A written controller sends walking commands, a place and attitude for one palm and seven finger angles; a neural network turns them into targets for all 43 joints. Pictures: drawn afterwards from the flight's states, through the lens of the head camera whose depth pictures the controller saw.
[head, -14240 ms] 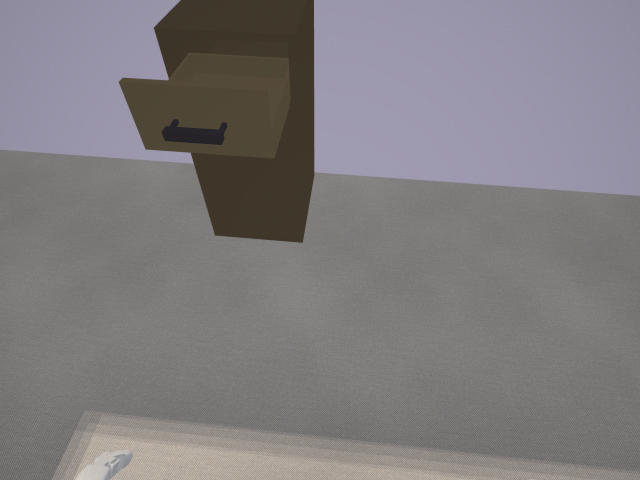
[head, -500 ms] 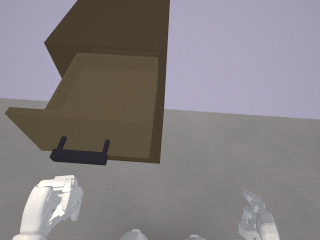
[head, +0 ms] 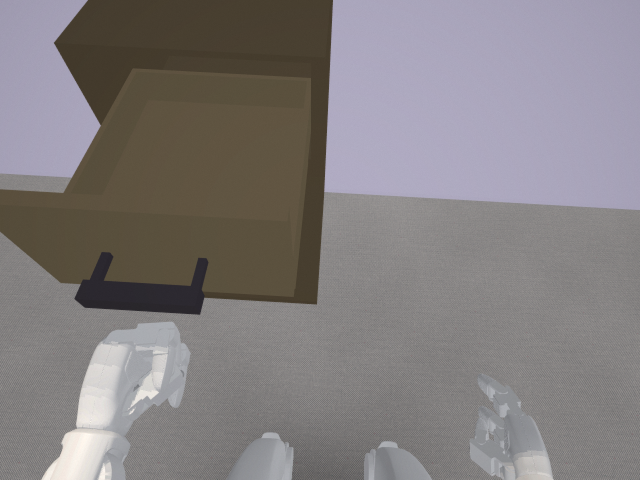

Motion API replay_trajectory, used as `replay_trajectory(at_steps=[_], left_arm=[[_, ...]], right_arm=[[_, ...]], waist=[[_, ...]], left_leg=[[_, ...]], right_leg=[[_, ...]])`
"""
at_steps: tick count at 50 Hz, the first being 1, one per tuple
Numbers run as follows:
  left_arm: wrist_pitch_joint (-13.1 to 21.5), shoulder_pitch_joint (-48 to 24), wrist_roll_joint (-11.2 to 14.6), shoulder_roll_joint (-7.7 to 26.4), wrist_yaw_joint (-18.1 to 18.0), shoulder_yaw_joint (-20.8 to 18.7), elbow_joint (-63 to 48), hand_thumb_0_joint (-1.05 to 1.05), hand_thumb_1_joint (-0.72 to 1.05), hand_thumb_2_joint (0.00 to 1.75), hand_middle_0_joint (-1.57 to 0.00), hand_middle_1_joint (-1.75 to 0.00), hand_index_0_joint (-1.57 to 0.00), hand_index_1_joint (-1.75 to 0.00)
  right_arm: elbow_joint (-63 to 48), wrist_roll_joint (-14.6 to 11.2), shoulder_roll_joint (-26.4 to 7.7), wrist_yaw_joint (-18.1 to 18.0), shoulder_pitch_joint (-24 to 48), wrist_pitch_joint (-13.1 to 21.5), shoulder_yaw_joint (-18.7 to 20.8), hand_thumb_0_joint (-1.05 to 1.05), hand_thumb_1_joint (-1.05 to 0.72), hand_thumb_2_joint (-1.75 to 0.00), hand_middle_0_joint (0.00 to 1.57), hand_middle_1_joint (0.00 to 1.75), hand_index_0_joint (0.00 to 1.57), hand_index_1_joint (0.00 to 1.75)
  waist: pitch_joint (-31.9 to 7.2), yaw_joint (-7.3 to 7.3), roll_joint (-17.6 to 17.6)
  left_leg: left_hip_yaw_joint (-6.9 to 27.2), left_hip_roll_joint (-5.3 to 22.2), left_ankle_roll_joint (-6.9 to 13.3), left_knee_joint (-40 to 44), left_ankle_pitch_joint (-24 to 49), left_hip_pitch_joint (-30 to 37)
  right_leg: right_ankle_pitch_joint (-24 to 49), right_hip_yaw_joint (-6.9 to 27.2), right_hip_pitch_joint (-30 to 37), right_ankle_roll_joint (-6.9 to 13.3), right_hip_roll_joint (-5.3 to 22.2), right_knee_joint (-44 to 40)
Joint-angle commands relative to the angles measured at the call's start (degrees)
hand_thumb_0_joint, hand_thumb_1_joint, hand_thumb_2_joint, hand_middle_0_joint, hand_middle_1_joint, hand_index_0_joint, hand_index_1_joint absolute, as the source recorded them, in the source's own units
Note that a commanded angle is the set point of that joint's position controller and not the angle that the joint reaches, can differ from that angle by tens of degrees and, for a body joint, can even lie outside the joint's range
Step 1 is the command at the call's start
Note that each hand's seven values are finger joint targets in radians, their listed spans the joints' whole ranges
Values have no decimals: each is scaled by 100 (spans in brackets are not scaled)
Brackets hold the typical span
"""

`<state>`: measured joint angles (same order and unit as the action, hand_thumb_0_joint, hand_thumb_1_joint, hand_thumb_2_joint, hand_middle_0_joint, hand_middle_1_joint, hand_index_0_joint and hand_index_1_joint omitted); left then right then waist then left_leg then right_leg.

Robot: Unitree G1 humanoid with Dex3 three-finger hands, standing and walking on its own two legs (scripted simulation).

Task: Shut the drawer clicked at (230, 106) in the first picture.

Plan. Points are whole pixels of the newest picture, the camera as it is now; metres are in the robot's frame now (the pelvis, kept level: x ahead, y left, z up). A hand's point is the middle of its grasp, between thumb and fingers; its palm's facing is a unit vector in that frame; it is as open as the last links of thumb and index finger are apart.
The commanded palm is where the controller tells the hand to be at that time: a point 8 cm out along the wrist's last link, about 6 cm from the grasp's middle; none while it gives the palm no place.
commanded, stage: bring the fist close to the handle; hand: left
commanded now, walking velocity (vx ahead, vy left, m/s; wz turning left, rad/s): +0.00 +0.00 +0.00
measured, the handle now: (147, 280) +0.33 +0.23 +0.05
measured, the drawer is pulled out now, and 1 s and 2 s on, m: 0.28 0.25 0.12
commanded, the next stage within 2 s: push the drawer shut in 0.30 s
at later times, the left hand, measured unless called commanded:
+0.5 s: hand (168, 372) +0.23 +0.18 +0.05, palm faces -0.01 -1.00 -0.06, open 3.3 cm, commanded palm +0.22 +0.24 +0.06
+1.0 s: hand (174, 330) +0.27 +0.18 +0.05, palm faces -0.03 -1.00 -0.04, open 3.2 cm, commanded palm +0.27 +0.23 +0.06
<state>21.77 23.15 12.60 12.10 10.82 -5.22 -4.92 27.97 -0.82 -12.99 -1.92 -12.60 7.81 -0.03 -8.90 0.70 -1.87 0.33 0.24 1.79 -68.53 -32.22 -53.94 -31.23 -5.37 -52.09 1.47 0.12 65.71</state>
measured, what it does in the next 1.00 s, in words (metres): stands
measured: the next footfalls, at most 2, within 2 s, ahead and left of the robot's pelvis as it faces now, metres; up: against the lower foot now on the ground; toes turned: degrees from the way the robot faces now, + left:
none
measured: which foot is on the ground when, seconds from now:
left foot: down 0.00-1.00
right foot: down 0.00-1.00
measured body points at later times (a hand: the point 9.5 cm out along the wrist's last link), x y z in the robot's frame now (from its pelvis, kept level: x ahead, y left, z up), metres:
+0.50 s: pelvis +0.00 -0.01 +0.00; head +0.07 +0.00 +0.44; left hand +0.22 +0.23 +0.06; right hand +0.18 -0.25 -0.08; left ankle +0.01 +0.10 -0.64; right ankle +0.01 -0.11 -0.64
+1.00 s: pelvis +0.00 +0.01 +0.00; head +0.08 +0.02 +0.45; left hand +0.27 +0.24 +0.05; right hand +0.16 -0.24 -0.08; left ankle +0.01 +0.10 -0.64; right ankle +0.01 -0.11 -0.64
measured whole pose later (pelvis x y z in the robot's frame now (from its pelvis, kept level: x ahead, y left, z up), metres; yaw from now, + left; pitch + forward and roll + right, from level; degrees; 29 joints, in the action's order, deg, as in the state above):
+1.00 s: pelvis +0.00 +0.01 +0.00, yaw +0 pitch +18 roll -3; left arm 20.6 8.9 13.4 14.3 11.5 -7.6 6.2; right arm 29.8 -1.0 -14.6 -2.6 -13.5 6.3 -1.0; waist -8.7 1.5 -2.1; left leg 0.8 0.0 2.2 -67.5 -31.0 -54.4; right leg -29.8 -5.8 -52.0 1.1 0.2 63.9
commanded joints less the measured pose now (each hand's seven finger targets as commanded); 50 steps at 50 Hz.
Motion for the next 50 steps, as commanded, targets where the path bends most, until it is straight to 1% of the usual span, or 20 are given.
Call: replay_trajectory(at_steps=[1,2,4,5,7,8,10,13,16,20,22,23,25,29,35,38,41,43,45,50], left_arm=[[338,189,83,552,-136,-438,-1437,0,90,90,-140,-160,-140,-160],[306,142,75,581,-160,-452,-1360,0,90,90,-140,-160,-140,-160],[254,266,63,549,-153,-483,-1092,0,90,90,-140,-160,-140,-160],[272,96,60,568,-129,-464,-1105,0,90,90,-140,-160,-140,-160],[299,153,90,524,-80,-398,-1152,0,90,90,-140,-160,-140,-160],[306,150,91,564,-61,-405,-1143,0,90,90,-140,-160,-140,-160],[370,127,120,568,-24,-374,-1294,0,90,90,-140,-160,-140,-160],[461,-202,137,816,-39,-577,-1299,0,90,90,-140,-160,-140,-160],[534,-191,130,719,-46,-512,-1271,0,90,90,-140,-160,-140,-160],[409,62,210,768,-1,-665,-1118,0,90,90,-140,-160,-140,-160],[331,-215,227,777,48,-648,-1026,0,90,90,-140,-160,-140,-160],[301,-344,222,901,55,-758,-884,0,90,90,-140,-160,-140,-160],[299,-729,227,861,100,-690,-785,0,90,90,-140,-160,-140,-160],[353,-1131,273,904,162,-685,-841,0,90,90,-140,-160,-140,-160],[234,-1389,277,973,166,-781,-554,0,90,90,-140,-160,-140,-160],[181,-1547,303,1060,133,-919,-346,0,90,90,-140,-160,-140,-160],[226,-1792,259,821,119,-638,-448,0,90,90,-140,-160,-140,-160],[230,-1863,239,846,65,-629,-403,0,90,90,-140,-160,-140,-160],[235,-2306,206,851,28,-590,-299,0,90,90,-140,-160,-140,-160],[244,-3026,98,891,-22,-570,101,0,90,90,-140,-160,-140,-160]], right_arm=[[-961,-67,-702,-42,141,183,312,0,-90,-90,20,30,20,30],[-942,-75,-702,-42,117,156,312,0,-90,-90,20,30,20,30],[-945,-78,-718,-59,133,85,316,0,-90,-90,20,30,20,30],[-939,-90,-749,-72,144,82,318,0,-90,-90,20,30,20,30],[-971,-81,-743,-64,144,95,298,0,-90,-90,20,30,20,30],[-967,-90,-756,-78,156,94,302,0,-90,-90,20,30,20,30],[-988,-83,-757,-85,122,116,300,0,-90,-90,20,30,20,30],[-920,-69,-781,-119,97,128,284,0,-90,-90,20,30,20,30],[-927,-63,-752,-107,95,151,270,0,-90,-90,20,30,20,30],[-926,-83,-753,-97,111,108,295,0,-90,-90,20,30,20,30],[-899,-91,-776,-104,105,93,279,0,-90,-90,20,30,20,30],[-864,-89,-795,-122,105,72,278,0,-90,-90,20,30,20,30],[-842,-89,-827,-138,93,84,257,0,-90,-90,20,30,20,30],[-788,-76,-854,-148,65,167,229,0,-90,-90,20,30,20,30],[-729,-76,-891,-135,3,157,241,0,-90,-90,20,30,20,30],[-696,-77,-914,-140,-12,129,239,0,-90,-90,20,30,20,30],[-675,-74,-896,-116,-11,148,234,0,-90,-90,20,30,20,30],[-665,-67,-922,-113,-32,144,239,0,-90,-90,20,30,20,30],[-594,-60,-932,-114,-47,130,237,0,-90,-90,20,30,20,30],[-492,-64,-952,-138,-31,103,222,0,-90,-90,20,30,20,30]], waist=[[-1563,-33,-152],[-1418,32,-27],[-1228,62,237],[-1170,125,243],[-1152,88,18],[-1128,116,87],[-1254,106,-55],[-1225,152,-7],[-1253,109,-168],[-1432,47,-101],[-1326,134,-28],[-1255,166,91],[-1143,248,111],[-1361,200,-232],[-1583,184,-121],[-1458,195,-1],[-1512,212,-287],[-1526,217,-211],[-1490,301,-87],[-1467,323,-148]], left_leg=[[235,-16,-62,1117,2161,1143],[243,-11,-59,1118,2035,1078],[251,-10,-40,1114,1840,863],[248,-8,-34,1075,1721,834],[236,-31,-39,1095,1640,825],[257,-18,-24,1084,1667,820],[256,-17,-31,1071,1764,949],[270,-15,-12,1012,1624,830],[253,-28,-27,1032,1630,909],[209,-44,-20,1027,1756,886],[200,-46,-12,1006,1679,807],[219,-33,2,972,1612,695],[216,-34,12,925,1452,631],[263,-28,-1,990,1639,889],[258,-14,-14,1043,1917,1023],[253,-19,-8,1046,1843,903],[307,0,-56,1126,1993,1185],[348,18,-55,1153,2022,1233],[349,21,-51,1137,1839,1171],[360,7,-51,1168,1548,1122]], right_leg=[[1803,181,1133,1,-71,-870],[1737,170,1087,-8,-80,-909],[1574,166,1047,-21,-99,-936],[1493,189,943,-30,-98,-945],[1398,208,972,-9,-77,-975],[1398,190,939,-6,-93,-963],[1484,202,932,-6,-78,-956],[1327,239,891,-4,-96,-962],[1309,244,872,7,-87,-951],[1529,281,1123,-12,-79,-996],[1502,299,1098,-36,-73,-1041],[1404,314,1063,-35,-93,-1044],[1242,356,929,-54,-79,-1083],[1344,295,916,-6,-79,-1018],[1666,278,1060,-25,-78,-1002],[1600,270,1056,-25,-91,-1031],[1620,202,883,0,-73,-979],[1565,169,830,5,-86,-969],[1462,192,768,-15,-84,-1002],[1180,231,634,2,-69,-1019]])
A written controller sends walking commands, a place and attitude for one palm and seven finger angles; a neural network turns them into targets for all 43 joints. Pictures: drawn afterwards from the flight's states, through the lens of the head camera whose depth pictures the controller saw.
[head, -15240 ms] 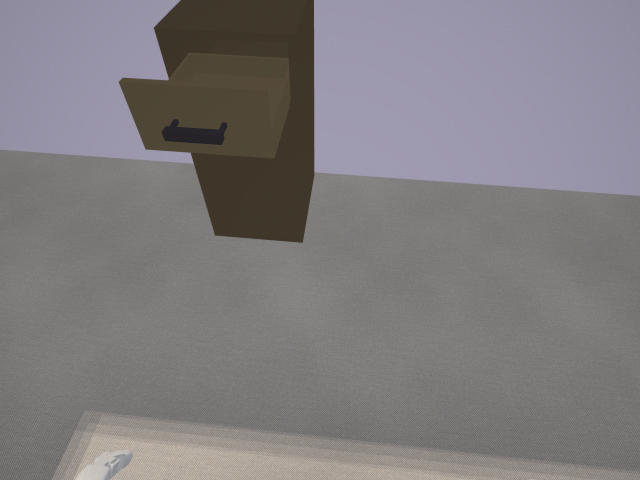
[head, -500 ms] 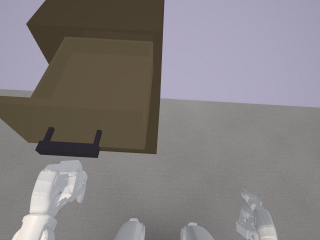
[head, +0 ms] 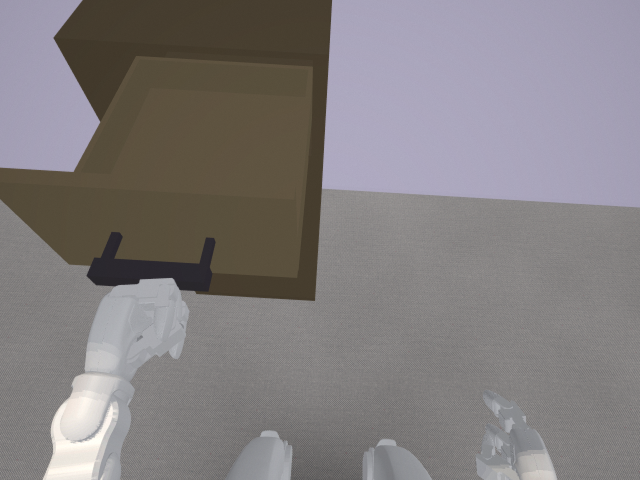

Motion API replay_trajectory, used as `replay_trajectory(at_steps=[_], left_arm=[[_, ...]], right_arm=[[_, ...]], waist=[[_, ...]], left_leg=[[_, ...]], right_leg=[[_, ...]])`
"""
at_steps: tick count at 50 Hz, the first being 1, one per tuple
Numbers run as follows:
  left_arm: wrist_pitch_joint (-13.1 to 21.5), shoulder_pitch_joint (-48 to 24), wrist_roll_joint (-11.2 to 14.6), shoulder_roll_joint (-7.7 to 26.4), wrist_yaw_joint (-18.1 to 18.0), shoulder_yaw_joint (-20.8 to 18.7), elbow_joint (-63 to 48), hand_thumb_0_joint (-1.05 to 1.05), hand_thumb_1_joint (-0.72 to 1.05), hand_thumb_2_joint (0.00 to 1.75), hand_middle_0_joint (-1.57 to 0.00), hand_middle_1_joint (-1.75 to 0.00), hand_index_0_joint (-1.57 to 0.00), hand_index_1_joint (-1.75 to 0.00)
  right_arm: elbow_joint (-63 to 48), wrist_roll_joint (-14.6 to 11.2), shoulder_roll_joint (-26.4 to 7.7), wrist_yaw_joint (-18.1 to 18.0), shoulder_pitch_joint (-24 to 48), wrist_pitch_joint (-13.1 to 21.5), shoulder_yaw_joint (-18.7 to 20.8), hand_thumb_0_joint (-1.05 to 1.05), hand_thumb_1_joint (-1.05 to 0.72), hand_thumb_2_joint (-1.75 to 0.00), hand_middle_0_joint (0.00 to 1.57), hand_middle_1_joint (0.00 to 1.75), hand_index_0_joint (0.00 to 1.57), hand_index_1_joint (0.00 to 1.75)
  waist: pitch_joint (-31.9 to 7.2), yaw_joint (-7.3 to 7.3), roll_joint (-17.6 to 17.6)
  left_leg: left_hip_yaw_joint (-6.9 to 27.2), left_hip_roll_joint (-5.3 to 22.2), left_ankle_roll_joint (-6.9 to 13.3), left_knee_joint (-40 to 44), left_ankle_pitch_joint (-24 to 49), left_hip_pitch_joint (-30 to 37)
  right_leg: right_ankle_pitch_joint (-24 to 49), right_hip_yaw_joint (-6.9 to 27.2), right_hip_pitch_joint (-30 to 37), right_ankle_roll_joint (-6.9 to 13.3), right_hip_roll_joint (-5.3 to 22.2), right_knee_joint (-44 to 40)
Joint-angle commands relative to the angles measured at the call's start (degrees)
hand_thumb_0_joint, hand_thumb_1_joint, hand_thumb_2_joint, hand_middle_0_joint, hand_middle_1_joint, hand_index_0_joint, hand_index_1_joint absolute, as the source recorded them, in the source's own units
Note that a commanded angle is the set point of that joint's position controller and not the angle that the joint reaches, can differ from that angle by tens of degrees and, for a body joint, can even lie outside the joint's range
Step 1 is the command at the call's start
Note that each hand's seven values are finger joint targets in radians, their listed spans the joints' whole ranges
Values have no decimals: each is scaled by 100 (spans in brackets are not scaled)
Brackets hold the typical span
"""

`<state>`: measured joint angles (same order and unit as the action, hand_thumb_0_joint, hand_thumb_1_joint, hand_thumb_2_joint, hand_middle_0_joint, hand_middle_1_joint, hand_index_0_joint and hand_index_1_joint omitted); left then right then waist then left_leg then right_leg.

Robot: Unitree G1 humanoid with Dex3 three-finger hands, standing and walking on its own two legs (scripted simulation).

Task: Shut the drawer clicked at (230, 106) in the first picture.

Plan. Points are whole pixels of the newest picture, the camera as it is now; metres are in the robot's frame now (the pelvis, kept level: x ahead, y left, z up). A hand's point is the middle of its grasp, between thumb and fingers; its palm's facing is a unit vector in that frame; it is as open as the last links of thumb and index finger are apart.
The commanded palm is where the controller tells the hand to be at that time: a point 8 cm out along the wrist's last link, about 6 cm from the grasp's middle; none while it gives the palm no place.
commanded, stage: push the drawer shut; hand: left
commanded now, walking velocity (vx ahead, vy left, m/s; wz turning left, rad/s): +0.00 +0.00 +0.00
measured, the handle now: (157, 258) +0.36 +0.22 +0.05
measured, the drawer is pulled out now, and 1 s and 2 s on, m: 0.25 0.12 0.00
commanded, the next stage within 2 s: none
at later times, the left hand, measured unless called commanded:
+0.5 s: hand (195, 269) +0.35 +0.17 +0.04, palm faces -0.03 -1.00 -0.04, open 3.2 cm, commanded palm +0.34 +0.22 +0.05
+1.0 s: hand (207, 228) +0.41 +0.17 +0.04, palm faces -0.01 -1.00 -0.05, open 3.2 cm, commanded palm +0.40 +0.22 +0.05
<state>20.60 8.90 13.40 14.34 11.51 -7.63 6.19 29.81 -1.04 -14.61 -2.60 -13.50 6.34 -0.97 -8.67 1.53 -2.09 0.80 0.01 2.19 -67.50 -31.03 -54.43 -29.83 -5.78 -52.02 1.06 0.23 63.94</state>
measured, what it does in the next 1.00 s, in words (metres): stands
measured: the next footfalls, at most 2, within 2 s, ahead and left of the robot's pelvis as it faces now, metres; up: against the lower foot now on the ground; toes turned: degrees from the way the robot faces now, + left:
none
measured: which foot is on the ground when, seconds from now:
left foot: down 0.00-1.00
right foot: down 0.00-1.00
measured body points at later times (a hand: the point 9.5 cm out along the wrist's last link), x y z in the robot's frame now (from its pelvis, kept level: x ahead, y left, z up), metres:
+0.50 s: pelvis +0.00 +0.00 +0.01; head +0.09 +0.02 +0.45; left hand +0.35 +0.23 +0.05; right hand +0.13 -0.25 -0.09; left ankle +0.01 +0.09 -0.65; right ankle +0.01 -0.11 -0.65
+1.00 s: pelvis +0.00 -0.01 +0.00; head +0.10 +0.01 +0.44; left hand +0.41 +0.22 +0.05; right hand +0.09 -0.27 -0.11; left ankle +0.01 +0.09 -0.65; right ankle +0.01 -0.11 -0.65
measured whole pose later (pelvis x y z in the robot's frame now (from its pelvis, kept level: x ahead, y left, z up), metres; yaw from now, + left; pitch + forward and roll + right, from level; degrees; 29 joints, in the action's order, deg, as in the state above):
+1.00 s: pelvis +0.00 -0.01 +0.00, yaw -1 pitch +20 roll -2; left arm 23.2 -26.6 9.9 18.6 10.9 -13.7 42.1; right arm 35.3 -0.9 -14.6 -1.6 -15.3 0.9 -1.0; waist -7.1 4.4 -1.1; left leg -0.1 0.7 1.7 -65.0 -29.3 -55.4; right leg -28.0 -4.8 -53.8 1.6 -0.5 62.2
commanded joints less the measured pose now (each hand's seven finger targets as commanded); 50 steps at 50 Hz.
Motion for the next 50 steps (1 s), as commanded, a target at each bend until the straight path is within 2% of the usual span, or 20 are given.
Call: replay_trajectory(at_steps=[1,6,8,12,13,19,20,21,23,26,27,29,31,33,36,39,40,41,44,50], left_arm=[[344,-1714,16,696,-93,-361,-877,0,90,90,-140,-160,-140,-160],[268,-2066,7,823,-91,-481,-667,0,90,90,-140,-160,-140,-160],[203,-2205,1,796,-105,-424,-515,0,90,90,-140,-160,-140,-160],[189,-2761,-35,678,-176,-318,-191,0,90,90,-140,-160,-140,-160],[211,-2826,-35,776,-203,-401,-101,0,90,90,-140,-160,-140,-160],[339,-3269,-132,871,-250,-505,327,0,90,90,-140,-160,-140,-160],[358,-3400,-130,881,-246,-499,351,0,90,90,-140,-160,-140,-160],[370,-3388,-151,920,-241,-530,443,0,90,90,-140,-160,-140,-160],[405,-3661,-171,830,-242,-393,445,0,90,90,-140,-160,-140,-160],[416,-3657,-172,920,-246,-525,655,0,90,90,-140,-160,-140,-160],[444,-3785,-178,896,-238,-470,611,0,90,90,-140,-160,-140,-160],[459,-3790,-187,986,-223,-574,793,0,90,90,-140,-160,-140,-160],[490,-4081,-186,1012,-222,-594,930,0,90,90,-140,-160,-140,-160],[525,-4336,-210,986,-224,-530,1062,0,90,90,-140,-160,-140,-160],[566,-4542,-231,1157,-230,-709,1347,0,90,90,-140,-160,-140,-160],[602,-4879,-269,1093,-205,-632,1552,0,90,90,-140,-160,-140,-160],[632,-5064,-271,1267,-210,-745,1582,0,90,90,-140,-160,-140,-160],[627,-5079,-279,1134,-190,-647,1714,0,90,90,-140,-160,-140,-160],[641,-5491,-285,1413,-162,-858,2024,0,90,90,-140,-160,-140,-160],[708,-6042,-276,1586,-38,-959,2481,0,90,90,-140,-160,-140,-160]], right_arm=[[-643,-47,-794,-71,53,242,318,0,-90,-90,20,30,20,30],[-603,-64,-804,-70,45,181,308,0,-90,-90,20,30,20,30],[-608,-73,-821,-64,24,152,297,0,-90,-90,20,30,20,30],[-527,-70,-815,-55,-8,109,286,0,-90,-90,20,30,20,30],[-520,-64,-843,-54,-46,103,287,0,-90,-90,20,30,20,30],[-430,-47,-837,-20,-116,13,298,0,-90,-90,20,30,20,30],[-411,-46,-842,-9,-156,-6,303,0,-90,-90,20,30,20,30],[-404,-52,-849,-4,-166,-25,313,0,-90,-90,20,30,20,30],[-378,-42,-852,20,-232,-39,315,0,-90,-90,20,30,20,30],[-320,-37,-854,42,-306,-107,346,0,-90,-90,20,30,20,30],[-325,-41,-851,49,-298,-118,340,0,-90,-90,20,30,20,30],[-296,-33,-855,55,-344,-151,340,0,-90,-90,20,30,20,30],[-227,-36,-854,52,-381,-194,349,0,-90,-90,20,30,20,30],[-211,-37,-859,54,-398,-205,338,0,-90,-90,20,30,20,30],[-126,-28,-867,56,-459,-257,347,0,-90,-90,20,30,20,30],[-66,-25,-858,57,-511,-288,340,0,-90,-90,20,30,20,30],[-34,-20,-874,51,-520,-301,345,0,-90,-90,20,30,20,30],[-39,-19,-855,57,-541,-312,342,0,-90,-90,20,30,20,30],[26,-14,-884,38,-601,-349,328,0,-90,-90,20,30,20,30],[100,-11,-882,45,-717,-401,309,0,-90,-90,20,30,20,30]], waist=[[-1455,265,-21],[-1775,148,-304],[-1768,181,-326],[-1645,254,-129],[-1653,252,-35],[-1796,222,-178],[-1847,252,-77],[-1842,209,-189],[-1914,267,-343],[-2000,238,-114],[-1992,259,-257],[-2031,240,-144],[-1946,321,-17],[-1868,357,-147],[-1962,352,-88],[-2052,409,-203],[-2070,398,-208],[-2063,422,-204],[-2156,469,-97],[-2295,493,-267]], left_leg=[[317,35,-91,1072,1342,1144],[329,40,-136,1172,1617,1423],[377,56,-146,1228,1673,1503],[372,58,-142,1260,1483,1461],[403,62,-131,1269,1465,1388],[331,64,-147,1266,1645,1521],[339,71,-153,1262,1703,1528],[331,80,-172,1274,1777,1575],[374,94,-186,1266,1945,1730],[319,99,-180,1252,2116,1739],[316,100,-187,1260,2140,1788],[303,96,-173,1240,2250,1738],[291,107,-162,1213,2203,1661],[292,88,-152,1207,2122,1619],[243,87,-145,1170,2122,1585],[258,87,-148,1150,2173,1670],[259,92,-151,1136,2132,1639],[247,77,-146,1149,2107,1633],[215,70,-107,1090,1991,1466],[204,62,-100,1067,2063,1486]], right_leg=[[982,269,610,33,-82,-866],[1159,267,747,69,-68,-849],[1157,232,681,75,-85,-858],[1071,250,661,56,-80,-928],[1045,243,683,62,-88,-914],[1198,300,725,67,-88,-926],[1255,293,774,60,-87,-915],[1289,300,754,75,-89,-914],[1353,273,648,83,-94,-868],[1576,312,854,66,-97,-922],[1589,312,811,72,-95,-925],[1717,324,904,71,-107,-902],[1750,334,887,51,-107,-919],[1676,343,818,67,-108,-918],[1763,388,891,50,-102,-933],[1762,382,796,49,-106,-909],[1753,406,825,53,-104,-911],[1739,398,836,48,-103,-931],[1748,459,909,29,-106,-939],[1836,493,936,42,-118,-944]])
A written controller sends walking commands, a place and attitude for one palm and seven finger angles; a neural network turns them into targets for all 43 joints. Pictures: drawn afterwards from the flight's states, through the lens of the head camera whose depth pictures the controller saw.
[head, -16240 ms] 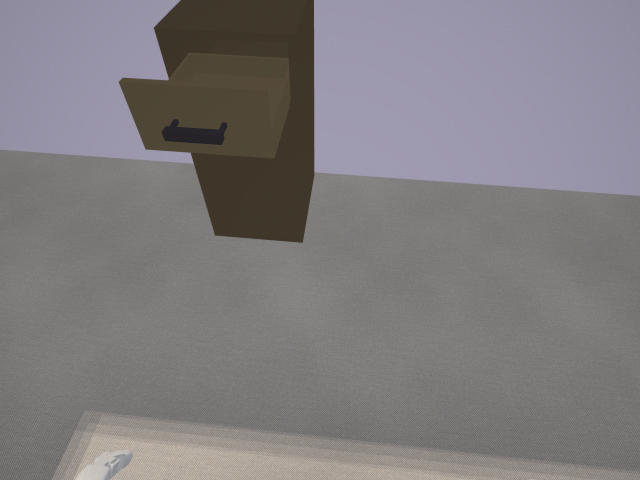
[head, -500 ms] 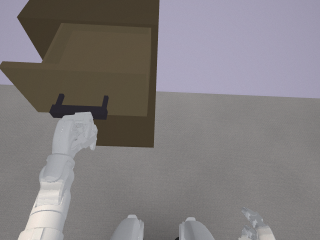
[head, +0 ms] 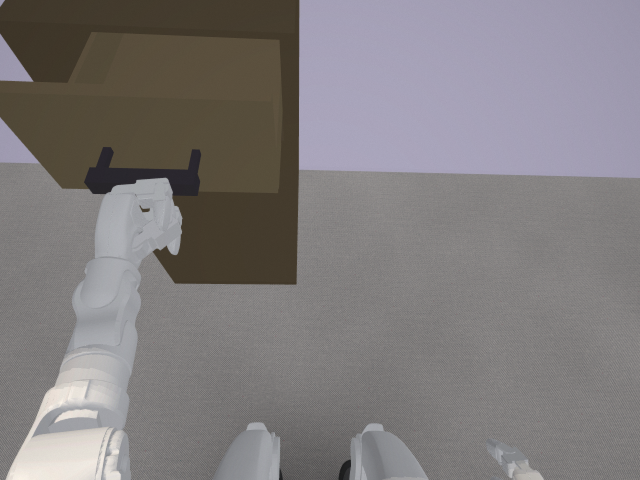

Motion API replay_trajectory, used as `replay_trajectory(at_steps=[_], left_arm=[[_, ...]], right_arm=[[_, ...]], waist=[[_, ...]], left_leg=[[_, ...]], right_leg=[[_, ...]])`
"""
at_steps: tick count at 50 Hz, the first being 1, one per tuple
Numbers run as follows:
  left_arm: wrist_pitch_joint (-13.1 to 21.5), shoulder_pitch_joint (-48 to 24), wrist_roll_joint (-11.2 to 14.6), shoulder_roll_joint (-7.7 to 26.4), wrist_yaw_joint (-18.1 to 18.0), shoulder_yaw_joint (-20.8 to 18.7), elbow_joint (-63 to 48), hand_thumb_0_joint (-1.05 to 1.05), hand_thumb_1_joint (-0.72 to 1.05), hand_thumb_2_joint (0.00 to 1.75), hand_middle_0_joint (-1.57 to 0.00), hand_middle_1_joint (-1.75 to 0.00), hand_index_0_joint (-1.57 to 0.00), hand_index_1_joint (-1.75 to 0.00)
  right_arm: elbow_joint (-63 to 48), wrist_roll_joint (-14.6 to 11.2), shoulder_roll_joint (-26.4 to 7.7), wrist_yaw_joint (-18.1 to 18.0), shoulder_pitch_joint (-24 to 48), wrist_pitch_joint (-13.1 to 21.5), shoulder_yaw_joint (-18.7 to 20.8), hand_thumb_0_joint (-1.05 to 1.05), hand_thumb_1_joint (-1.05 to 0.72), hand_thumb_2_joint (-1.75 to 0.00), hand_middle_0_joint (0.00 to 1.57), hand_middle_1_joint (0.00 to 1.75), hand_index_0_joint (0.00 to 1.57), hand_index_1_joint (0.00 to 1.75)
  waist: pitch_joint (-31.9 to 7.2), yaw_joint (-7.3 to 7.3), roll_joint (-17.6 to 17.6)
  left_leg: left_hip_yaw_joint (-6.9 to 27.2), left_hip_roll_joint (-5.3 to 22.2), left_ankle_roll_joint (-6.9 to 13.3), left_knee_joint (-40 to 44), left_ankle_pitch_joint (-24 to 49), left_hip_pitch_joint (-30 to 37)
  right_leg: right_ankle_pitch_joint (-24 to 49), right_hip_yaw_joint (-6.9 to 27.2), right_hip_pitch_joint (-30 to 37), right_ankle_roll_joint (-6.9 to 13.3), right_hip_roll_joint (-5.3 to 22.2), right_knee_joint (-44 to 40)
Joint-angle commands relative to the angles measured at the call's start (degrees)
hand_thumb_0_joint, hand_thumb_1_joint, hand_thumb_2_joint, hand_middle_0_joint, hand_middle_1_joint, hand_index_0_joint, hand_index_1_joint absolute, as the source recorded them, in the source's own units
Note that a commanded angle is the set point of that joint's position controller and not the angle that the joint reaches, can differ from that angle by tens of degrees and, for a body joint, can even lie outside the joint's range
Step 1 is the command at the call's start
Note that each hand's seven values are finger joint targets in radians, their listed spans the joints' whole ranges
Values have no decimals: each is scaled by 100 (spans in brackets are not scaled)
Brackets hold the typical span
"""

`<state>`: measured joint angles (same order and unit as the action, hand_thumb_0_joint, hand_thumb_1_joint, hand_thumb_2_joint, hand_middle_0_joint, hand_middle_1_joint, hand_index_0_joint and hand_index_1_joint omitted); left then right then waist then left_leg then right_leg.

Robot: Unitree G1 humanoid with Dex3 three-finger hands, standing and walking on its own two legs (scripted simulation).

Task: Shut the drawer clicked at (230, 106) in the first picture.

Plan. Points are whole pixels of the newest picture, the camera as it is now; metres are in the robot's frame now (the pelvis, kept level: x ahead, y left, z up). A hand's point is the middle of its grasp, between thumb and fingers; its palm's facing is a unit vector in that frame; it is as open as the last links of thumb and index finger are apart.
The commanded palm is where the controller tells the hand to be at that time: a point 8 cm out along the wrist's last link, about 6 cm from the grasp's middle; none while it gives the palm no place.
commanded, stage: push the drawer shut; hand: left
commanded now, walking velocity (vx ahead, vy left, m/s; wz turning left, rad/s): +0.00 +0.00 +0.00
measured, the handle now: (148, 168) +0.49 +0.23 +0.05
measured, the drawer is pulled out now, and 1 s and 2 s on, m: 0.12 0.00 0.00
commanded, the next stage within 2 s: pull the fist back off the drawer in 1.28 s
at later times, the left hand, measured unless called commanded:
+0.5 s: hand (181, 184) +0.47 +0.19 +0.04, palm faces +0.01 -1.00 -0.04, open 3.3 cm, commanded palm +0.46 +0.23 +0.05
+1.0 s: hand (185, 150) +0.53 +0.19 +0.04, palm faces +0.01 -1.00 -0.03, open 3.2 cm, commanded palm +0.53 +0.22 +0.05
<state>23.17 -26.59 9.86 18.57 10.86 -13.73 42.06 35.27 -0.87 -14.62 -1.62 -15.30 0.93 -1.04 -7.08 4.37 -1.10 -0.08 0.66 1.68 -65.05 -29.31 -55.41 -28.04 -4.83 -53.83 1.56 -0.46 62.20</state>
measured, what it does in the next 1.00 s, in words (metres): stands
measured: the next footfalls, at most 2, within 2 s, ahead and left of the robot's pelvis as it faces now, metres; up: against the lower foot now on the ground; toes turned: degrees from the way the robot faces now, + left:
none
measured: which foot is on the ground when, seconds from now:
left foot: down 0.00-1.00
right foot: down 0.00-1.00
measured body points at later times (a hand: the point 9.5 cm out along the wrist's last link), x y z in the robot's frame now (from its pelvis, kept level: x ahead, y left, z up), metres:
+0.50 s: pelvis +0.00 +0.00 -0.01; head +0.13 +0.02 +0.42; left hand +0.47 +0.24 +0.04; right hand +0.04 -0.27 -0.12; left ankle +0.01 +0.10 -0.65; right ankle +0.02 -0.11 -0.65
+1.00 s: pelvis +0.00 +0.02 -0.01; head +0.16 +0.04 +0.41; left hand +0.53 +0.24 +0.04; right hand -0.01 -0.25 -0.12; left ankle +0.01 +0.10 -0.65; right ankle +0.02 -0.11 -0.65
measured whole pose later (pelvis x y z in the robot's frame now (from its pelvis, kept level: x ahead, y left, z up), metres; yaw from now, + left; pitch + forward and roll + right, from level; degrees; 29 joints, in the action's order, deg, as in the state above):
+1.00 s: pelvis +0.00 +0.02 -0.01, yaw -2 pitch +26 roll -5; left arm 25.3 -52.4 3.3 29.6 11.4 -23.4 66.8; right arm 36.0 2.1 -15.1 0.6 -22.0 -4.9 -2.3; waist -6.8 11.2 -2.1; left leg -0.4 1.9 2.9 -68.0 -30.3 -64.0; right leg -27.2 -4.4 -61.6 0.4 -1.7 62.5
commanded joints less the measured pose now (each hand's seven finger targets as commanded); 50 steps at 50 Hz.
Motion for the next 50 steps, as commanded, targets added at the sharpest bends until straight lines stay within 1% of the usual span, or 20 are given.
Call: replay_trajectory(at_steps=[1,9,13,15,16,18,21,22,25,26,27,31,33,39,40,41,45,47,48,50], left_arm=[[458,-2539,78,1176,38,-378,-1045,0,90,90,-140,-160,-140,-160],[563,-2864,19,1454,58,-624,-421,0,90,90,-140,-160,-140,-160],[665,-3446,-39,1596,27,-687,-153,0,90,90,-140,-160,-140,-160],[720,-3667,-94,1843,31,-846,-3,0,90,90,-140,-160,-140,-160],[726,-3717,-102,1664,52,-701,57,0,90,90,-140,-160,-140,-160],[758,-3966,-127,1898,81,-841,123,0,90,90,-140,-160,-140,-160],[741,-4319,-143,1757,98,-706,364,0,90,90,-140,-160,-140,-160],[722,-4263,-160,1934,90,-861,500,0,90,90,-140,-160,-140,-160],[702,-4584,-218,2080,74,-887,673,0,90,90,-140,-160,-140,-160],[692,-4590,-243,1955,79,-793,737,0,90,90,-140,-160,-140,-160],[677,-4666,-230,1942,62,-803,773,0,90,90,-140,-160,-140,-160],[678,-4891,-313,2227,17,-989,866,0,90,90,-140,-160,-140,-160],[681,-4973,-341,2169,18,-934,904,0,90,90,-140,-160,-140,-160],[574,-5135,-490,2658,-32,-1223,1232,0,90,90,-140,-160,-140,-160],[570,-5303,-496,2501,-30,-1090,1170,0,90,90,-140,-160,-140,-160],[578,-5250,-523,2660,-39,-1227,1156,0,90,90,-140,-160,-140,-160],[586,-5292,-536,2470,-63,-1114,1122,0,90,90,-140,-160,-140,-160],[578,-5328,-556,2587,-66,-1183,1120,0,90,90,-140,-160,-140,-160],[578,-5550,-547,2514,-72,-1119,1110,0,90,90,-140,-160,-140,-160],[564,-5843,-592,2474,-111,-1028,1148,0,90,90,-140,-160,-140,-160]], right_arm=[[-438,-21,-875,-50,-564,137,329,0,-90,-90,20,30,20,30],[-370,6,-908,-5,-727,40,318,0,-90,-90,20,30,20,30],[-316,32,-928,5,-812,7,318,0,-90,-90,20,30,20,30],[-274,49,-956,-5,-890,-29,310,0,-90,-90,20,30,20,30],[-285,44,-928,4,-887,-37,310,0,-90,-90,20,30,20,30],[-241,73,-967,0,-956,-58,305,0,-90,-90,20,30,20,30],[-189,82,-979,9,-1001,-91,298,0,-90,-90,20,30,20,30],[-195,89,-1002,11,-1036,-99,294,0,-90,-90,20,30,20,30],[-164,104,-1047,4,-1143,-150,275,0,-90,-90,20,30,20,30],[-178,109,-1027,18,-1150,-165,276,0,-90,-90,20,30,20,30],[-171,116,-1041,27,-1173,-172,277,0,-90,-90,20,30,20,30],[-156,165,-1095,51,-1321,-245,272,0,-90,-90,20,30,20,30],[-174,186,-1090,73,-1384,-281,268,0,-90,-90,20,30,20,30],[-166,207,-1140,90,-1524,-417,233,0,-90,-90,20,30,20,30],[-162,218,-1122,96,-1548,-425,236,0,-90,-90,20,30,20,30],[-166,233,-1133,101,-1580,-437,241,0,-90,-90,20,30,20,30],[-161,275,-1126,154,-1677,-505,252,0,-90,-90,20,30,20,30],[-142,283,-1144,167,-1717,-542,256,0,-90,-90,20,30,20,30],[-119,285,-1140,162,-1730,-548,258,0,-90,-90,20,30,20,30],[-52,284,-1144,158,-1768,-559,250,0,-90,-90,20,30,20,30]], waist=[[-2542,202,-325],[-2474,238,-329],[-2330,376,-337],[-2510,370,-324],[-2544,428,-359],[-2656,427,-577],[-2590,557,-586],[-2613,493,-556],[-2625,605,-503],[-2661,608,-679],[-2660,652,-607],[-2845,683,-637],[-2941,691,-756],[-2810,764,-747],[-2839,846,-721],[-2940,752,-933],[-3154,802,-1043],[-3164,817,-1006],[-3110,925,-994],[-3000,987,-1057]], left_leg=[[288,-6,-45,795,1932,1571],[250,-7,-26,769,1913,1386],[255,-5,9,725,1625,1220],[272,0,9,701,1699,1232],[254,-7,19,682,1694,1276],[283,-1,9,643,1761,1352],[352,32,3,645,1728,1478],[338,23,6,632,1670,1346],[399,46,18,611,1734,1337],[397,45,8,616,1765,1442],[398,49,22,588,1764,1439],[458,84,17,546,1993,1530],[482,80,6,528,2198,1664],[462,108,19,470,2265,1428],[485,117,26,461,2296,1495],[488,123,1,458,2422,1583],[578,167,-39,412,2930,1967],[582,183,-42,396,3003,1974],[592,185,-23,359,2977,1957],[669,199,-52,405,2833,2003]], right_leg=[[1716,414,1177,-15,-51,-756],[1738,439,1149,-19,-73,-762],[1484,468,984,-34,-86,-782],[1537,480,1029,-35,-86,-733],[1533,485,984,-49,-91,-756],[1534,472,897,-28,-97,-697],[1378,413,608,-37,-117,-721],[1330,431,694,-33,-117,-721],[1351,409,584,-34,-135,-685],[1325,394,486,-27,-140,-687],[1321,390,445,-34,-149,-704],[1433,355,393,-33,-173,-633],[1554,329,366,-14,-185,-593],[1634,336,361,-37,-204,-594],[1656,321,308,-49,-207,-597],[1694,313,299,-28,-208,-566],[1894,249,150,-22,-232,-526],[1950,249,170,-23,-241,-539],[1944,251,62,-31,-244,-530],[1726,214,-110,-33,-247,-555]])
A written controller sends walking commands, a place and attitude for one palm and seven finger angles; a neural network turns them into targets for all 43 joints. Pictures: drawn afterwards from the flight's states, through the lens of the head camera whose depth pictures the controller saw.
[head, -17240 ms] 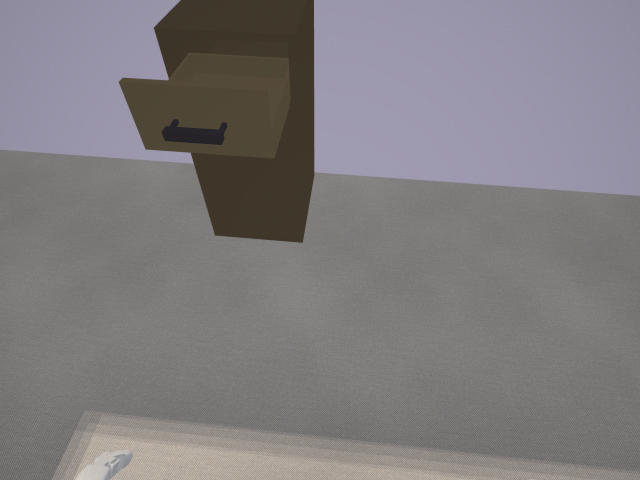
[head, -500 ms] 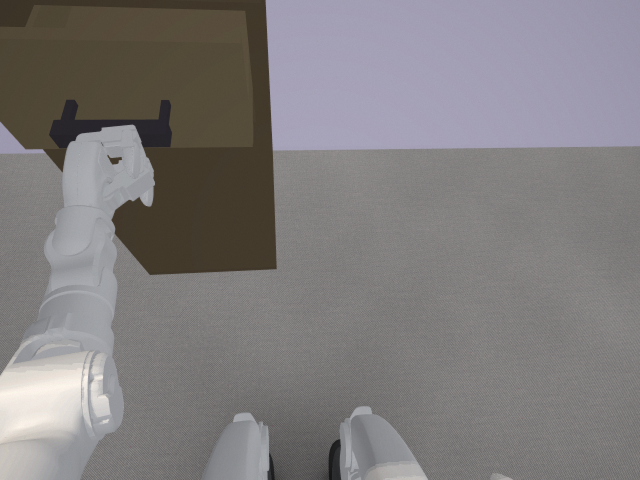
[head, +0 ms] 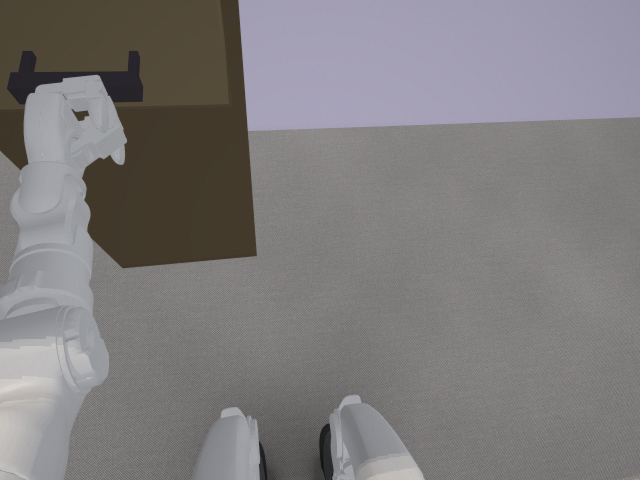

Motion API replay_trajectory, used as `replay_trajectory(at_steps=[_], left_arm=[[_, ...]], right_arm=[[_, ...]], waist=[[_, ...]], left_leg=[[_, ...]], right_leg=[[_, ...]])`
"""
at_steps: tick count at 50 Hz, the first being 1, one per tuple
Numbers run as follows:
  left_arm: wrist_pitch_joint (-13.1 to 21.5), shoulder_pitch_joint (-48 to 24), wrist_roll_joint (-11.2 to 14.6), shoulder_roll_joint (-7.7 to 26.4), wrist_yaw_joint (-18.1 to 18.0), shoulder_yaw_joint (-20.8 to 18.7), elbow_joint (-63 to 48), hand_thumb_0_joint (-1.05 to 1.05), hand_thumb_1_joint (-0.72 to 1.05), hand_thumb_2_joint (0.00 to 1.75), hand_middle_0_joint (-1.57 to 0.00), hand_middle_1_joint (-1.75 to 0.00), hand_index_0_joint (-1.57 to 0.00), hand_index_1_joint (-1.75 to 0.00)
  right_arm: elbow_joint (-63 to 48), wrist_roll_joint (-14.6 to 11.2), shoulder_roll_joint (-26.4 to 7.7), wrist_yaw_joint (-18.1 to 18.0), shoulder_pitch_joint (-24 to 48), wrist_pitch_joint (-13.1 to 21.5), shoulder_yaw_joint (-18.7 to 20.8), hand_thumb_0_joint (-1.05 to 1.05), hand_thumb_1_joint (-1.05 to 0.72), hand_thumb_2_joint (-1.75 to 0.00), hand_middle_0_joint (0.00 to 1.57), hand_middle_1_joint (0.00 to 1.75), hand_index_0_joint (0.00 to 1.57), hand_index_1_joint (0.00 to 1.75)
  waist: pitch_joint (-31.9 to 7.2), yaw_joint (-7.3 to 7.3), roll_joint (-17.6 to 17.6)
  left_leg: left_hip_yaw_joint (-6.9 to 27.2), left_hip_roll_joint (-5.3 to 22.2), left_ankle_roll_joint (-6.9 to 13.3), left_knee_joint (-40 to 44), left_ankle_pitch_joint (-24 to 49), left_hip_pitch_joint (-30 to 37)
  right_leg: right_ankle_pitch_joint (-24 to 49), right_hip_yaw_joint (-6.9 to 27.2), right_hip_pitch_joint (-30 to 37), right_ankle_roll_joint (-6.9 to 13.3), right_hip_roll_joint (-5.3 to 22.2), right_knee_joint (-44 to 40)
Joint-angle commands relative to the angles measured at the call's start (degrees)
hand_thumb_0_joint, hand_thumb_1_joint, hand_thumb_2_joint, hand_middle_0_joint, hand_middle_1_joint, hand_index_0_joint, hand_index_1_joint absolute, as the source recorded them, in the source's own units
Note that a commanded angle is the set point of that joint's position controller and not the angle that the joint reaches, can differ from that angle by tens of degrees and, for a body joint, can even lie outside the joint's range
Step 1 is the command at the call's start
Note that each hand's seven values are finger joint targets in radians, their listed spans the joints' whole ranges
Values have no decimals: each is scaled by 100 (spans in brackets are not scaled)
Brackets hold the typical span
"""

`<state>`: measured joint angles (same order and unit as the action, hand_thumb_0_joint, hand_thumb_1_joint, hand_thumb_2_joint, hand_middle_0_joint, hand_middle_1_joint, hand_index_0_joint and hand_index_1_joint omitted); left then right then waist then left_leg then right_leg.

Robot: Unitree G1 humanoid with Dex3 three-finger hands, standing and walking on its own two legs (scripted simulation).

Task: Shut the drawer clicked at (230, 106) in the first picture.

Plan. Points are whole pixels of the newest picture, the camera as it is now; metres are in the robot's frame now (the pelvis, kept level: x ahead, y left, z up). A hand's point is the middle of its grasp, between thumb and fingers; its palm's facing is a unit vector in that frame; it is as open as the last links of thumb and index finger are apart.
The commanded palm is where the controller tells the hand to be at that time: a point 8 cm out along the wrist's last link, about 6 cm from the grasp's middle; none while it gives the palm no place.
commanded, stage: push the drawer shut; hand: left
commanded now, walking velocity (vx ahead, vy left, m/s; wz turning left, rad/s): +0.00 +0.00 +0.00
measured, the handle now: (80, 73) +0.60 +0.24 +0.06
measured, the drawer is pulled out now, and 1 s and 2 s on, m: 0.00 0.00 0.00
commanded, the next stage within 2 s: pull the fist back off the drawer in 0.28 s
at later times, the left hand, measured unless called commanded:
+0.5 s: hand (106, 125) +0.53 +0.21 +0.05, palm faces +0.06 -1.00 -0.04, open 3.2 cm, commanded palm +0.54 +0.22 +0.06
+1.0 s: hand (115, 131) +0.51 +0.20 +0.05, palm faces +0.06 -1.00 -0.02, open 3.2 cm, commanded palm +0.48 +0.22 +0.06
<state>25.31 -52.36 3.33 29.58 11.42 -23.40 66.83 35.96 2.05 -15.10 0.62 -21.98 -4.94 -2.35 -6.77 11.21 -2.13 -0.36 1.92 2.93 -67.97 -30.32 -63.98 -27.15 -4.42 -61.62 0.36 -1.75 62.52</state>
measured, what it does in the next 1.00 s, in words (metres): stands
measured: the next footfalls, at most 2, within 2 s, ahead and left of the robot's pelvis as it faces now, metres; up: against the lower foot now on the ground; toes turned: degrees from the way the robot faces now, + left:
none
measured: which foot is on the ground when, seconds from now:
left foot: down 0.00-1.00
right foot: down 0.00-1.00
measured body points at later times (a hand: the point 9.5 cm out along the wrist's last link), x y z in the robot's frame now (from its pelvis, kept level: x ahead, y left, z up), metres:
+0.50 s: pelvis -0.03 +0.00 -0.02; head +0.14 +0.05 +0.39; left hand +0.52 +0.26 +0.06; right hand -0.04 -0.27 -0.11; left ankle +0.01 +0.08 -0.64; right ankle +0.02 -0.12 -0.64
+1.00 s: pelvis -0.02 +0.01 +0.00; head +0.14 +0.04 +0.42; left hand +0.51 +0.25 +0.06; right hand -0.03 -0.25 -0.11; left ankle +0.01 +0.08 -0.64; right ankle +0.02 -0.12 -0.64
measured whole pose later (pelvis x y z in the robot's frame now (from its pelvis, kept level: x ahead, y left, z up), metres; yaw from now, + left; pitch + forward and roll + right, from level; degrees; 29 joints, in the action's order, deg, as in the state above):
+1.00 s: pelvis -0.02 +0.01 +0.00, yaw -1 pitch +26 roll -5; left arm 22.3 -52.9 3.6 30.0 9.6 -23.1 64.4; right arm 35.0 2.0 -15.3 1.8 -23.3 -3.3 -3.4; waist -6.9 12.0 -2.7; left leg -0.4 2.1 3.5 -68.8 -29.1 -66.4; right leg -25.4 -4.3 -63.8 0.0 -2.0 62.6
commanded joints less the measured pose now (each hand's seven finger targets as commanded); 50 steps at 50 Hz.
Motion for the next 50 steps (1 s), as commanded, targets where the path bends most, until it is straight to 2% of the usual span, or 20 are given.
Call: replay_trajectory(at_steps=[1,2,6,7,9,12,14,18,21,24,29,32,35,38,39,40,45,46,48,50], left_arm=[[337,-3402,61,1342,-190,-42,-1294,0,90,90,-140,-160,-140,-160],[335,-3441,45,1544,-214,-179,-1278,0,90,90,-140,-160,-140,-160],[410,-3838,-27,1600,-285,-136,-1319,0,90,90,-140,-160,-140,-160],[379,-3906,-31,1372,-280,74,-1163,0,90,90,-140,-160,-140,-160],[391,-4275,-93,1409,-310,150,-1097,0,90,90,-140,-160,-140,-160],[345,-4477,-151,1533,-372,160,-870,0,90,90,-140,-160,-140,-160],[357,-4727,-184,1567,-402,214,-916,0,90,90,-140,-160,-140,-160],[282,-4984,-208,1653,-396,313,-728,0,90,90,-140,-160,-140,-160],[216,-5046,-216,1814,-361,265,-726,0,90,90,-140,-160,-140,-160],[105,-4983,-208,1600,-301,421,-540,0,90,90,-140,-160,-140,-160],[3,-4926,-211,1888,-287,172,-614,0,90,90,-140,-160,-140,-160],[-71,-4665,-165,1900,-241,93,-560,0,90,90,-140,-160,-140,-160],[-68,-4391,-134,1727,-209,151,-662,0,90,90,-140,-160,-140,-160],[-59,-4063,-57,1767,-198,-8,-764,0,90,90,-140,-160,-140,-160],[-38,-3960,-70,1958,-206,-149,-876,0,90,90,-140,-160,-140,-160],[-16,-3815,-42,1803,-190,-68,-1048,0,90,90,-140,-160,-140,-160],[101,-2942,59,1538,-205,-109,-1554,0,90,90,-140,-160,-140,-160],[80,-2642,85,1339,-202,-23,-1506,0,90,90,-140,-160,-140,-160],[75,-2112,117,1467,-221,-234,-1496,0,90,90,-140,-160,-140,-160],[70,-2015,154,1274,-231,-106,-1645,0,90,90,-140,-160,-140,-160]], right_arm=[[-94,0,-1098,-64,-1108,41,386,0,-90,-90,20,30,20,30],[-70,15,-1114,-74,-1126,49,374,0,-90,-90,20,30,20,30],[-11,50,-1129,-81,-1164,75,361,0,-90,-90,20,30,20,30],[2,43,-1114,-70,-1135,93,342,0,-90,-90,20,30,20,30],[55,59,-1137,-90,-1155,130,317,0,-90,-90,20,30,20,30],[63,66,-1176,-108,-1161,190,279,0,-90,-90,20,30,20,30],[58,78,-1201,-124,-1172,246,263,0,-90,-90,20,30,20,30],[55,66,-1238,-171,-1173,358,209,0,-90,-90,20,30,20,30],[42,63,-1274,-191,-1199,413,181,0,-90,-90,20,30,20,30],[16,53,-1284,-170,-1170,446,163,0,-90,-90,20,30,20,30],[-33,66,-1322,-144,-1213,495,162,0,-90,-90,20,30,20,30],[-63,59,-1305,-117,-1234,490,160,0,-90,-90,20,30,20,30],[-104,47,-1296,-83,-1197,471,178,0,-90,-90,20,30,20,30],[-143,42,-1293,-67,-1203,448,201,0,-90,-90,20,30,20,30],[-157,36,-1306,-70,-1202,429,206,0,-90,-90,20,30,20,30],[-204,27,-1268,-48,-1178,414,218,0,-90,-90,20,30,20,30],[-301,-7,-1214,26,-1105,296,308,0,-90,-90,20,30,20,30],[-345,-24,-1180,45,-1076,272,317,0,-90,-90,20,30,20,30],[-390,-36,-1181,58,-1070,214,335,0,-90,-90,20,30,20,30],[-441,-67,-1131,64,-997,161,347,0,-90,-90,20,30,20,30]], waist=[[-2943,368,-970],[-2951,340,-960],[-3102,424,-1189],[-2991,531,-1151],[-2835,637,-1296],[-2696,732,-1187],[-2842,796,-1392],[-2823,918,-1410],[-2945,891,-1486],[-2798,904,-1502],[-2978,777,-1531],[-2909,708,-1299],[-2883,597,-1395],[-2934,509,-1269],[-2985,422,-1252],[-3115,345,-1395],[-3287,94,-1210],[-3209,75,-1113],[-3090,-50,-793],[-2906,-41,-700]], left_leg=[[681,74,-161,682,2814,2828],[661,64,-147,666,2753,2729],[786,83,-201,649,2824,2967],[790,71,-180,656,2598,2907],[862,81,-194,665,2368,2872],[875,52,-150,662,1862,2556],[928,46,-159,657,1765,2638],[943,34,-109,635,1264,2349],[959,34,-116,631,1171,2310],[1023,33,-117,690,847,2239],[1017,31,-104,693,689,2137],[925,26,-80,667,737,1922],[984,43,-113,771,702,2071],[907,36,-95,755,895,2070],[911,58,-116,791,1031,2139],[864,42,-127,801,1169,2257],[811,79,-174,874,1830,2707],[748,66,-166,883,1923,2676],[662,48,-144,905,2100,2518],[570,38,-131,943,2157,2420]], right_leg=[[1563,173,594,81,-122,-626],[1562,193,686,87,-124,-634],[1444,146,426,107,-122,-590],[1310,147,315,96,-131,-634],[1126,122,58,107,-119,-588],[859,120,-37,109,-118,-598],[791,118,-171,110,-110,-563],[541,134,-303,114,-108,-542],[502,138,-259,119,-103,-531],[358,117,-419,128,-92,-526],[284,122,-312,135,-85,-501],[287,147,-73,126,-101,-552],[276,109,-154,145,-87,-528],[366,136,24,141,-95,-558],[429,117,106,142,-90,-545],[490,128,191,145,-90,-553],[837,91,489,155,-113,-595],[918,99,593,146,-125,-642],[1082,116,918,143,-140,-681],[1215,131,1053,118,-129,-726]])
